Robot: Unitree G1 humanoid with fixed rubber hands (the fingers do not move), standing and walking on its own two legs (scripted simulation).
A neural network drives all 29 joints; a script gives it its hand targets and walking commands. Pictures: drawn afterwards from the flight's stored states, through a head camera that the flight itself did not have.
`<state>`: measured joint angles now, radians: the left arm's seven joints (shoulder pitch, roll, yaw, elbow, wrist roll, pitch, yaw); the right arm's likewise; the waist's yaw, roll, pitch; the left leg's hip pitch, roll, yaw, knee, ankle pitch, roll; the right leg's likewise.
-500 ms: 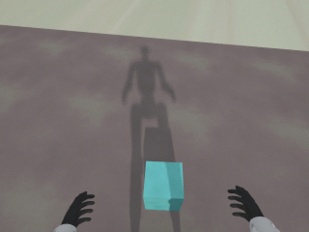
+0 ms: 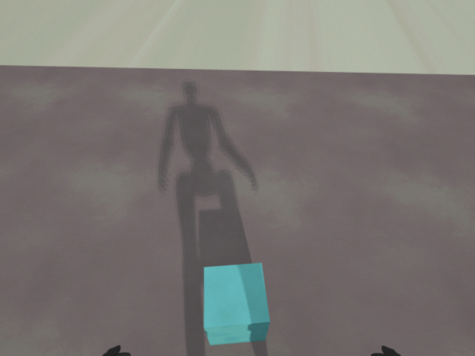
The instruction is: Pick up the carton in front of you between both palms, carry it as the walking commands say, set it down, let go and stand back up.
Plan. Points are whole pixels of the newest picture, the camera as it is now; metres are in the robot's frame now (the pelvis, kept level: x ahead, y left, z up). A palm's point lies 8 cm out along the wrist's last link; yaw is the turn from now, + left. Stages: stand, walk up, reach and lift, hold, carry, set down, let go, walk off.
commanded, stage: stand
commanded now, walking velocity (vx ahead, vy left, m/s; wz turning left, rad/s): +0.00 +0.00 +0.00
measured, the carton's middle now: (235, 304) +0.40 +0.02 -0.63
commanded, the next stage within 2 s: none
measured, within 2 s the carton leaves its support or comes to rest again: neither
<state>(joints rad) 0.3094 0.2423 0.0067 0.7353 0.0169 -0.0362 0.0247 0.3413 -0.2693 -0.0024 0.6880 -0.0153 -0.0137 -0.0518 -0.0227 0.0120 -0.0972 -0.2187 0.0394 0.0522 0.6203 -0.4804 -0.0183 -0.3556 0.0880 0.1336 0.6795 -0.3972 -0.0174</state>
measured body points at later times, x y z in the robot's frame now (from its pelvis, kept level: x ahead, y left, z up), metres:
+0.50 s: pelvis -0.01 +0.00 +0.00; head +0.00 -0.01 +0.45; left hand +0.08 +0.25 -0.12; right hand +0.01 -0.28 -0.13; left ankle -0.10 +0.12 -0.72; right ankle -0.03 -0.12 -0.72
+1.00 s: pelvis -0.03 +0.01 +0.01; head -0.02 +0.00 +0.46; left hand +0.04 +0.26 -0.13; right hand -0.05 -0.26 -0.14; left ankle -0.10 +0.12 -0.72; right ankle -0.03 -0.12 -0.72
